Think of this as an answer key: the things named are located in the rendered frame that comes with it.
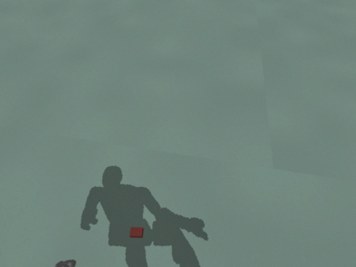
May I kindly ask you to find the small box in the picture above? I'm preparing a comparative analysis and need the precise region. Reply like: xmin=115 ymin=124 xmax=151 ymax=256
xmin=130 ymin=227 xmax=144 ymax=238

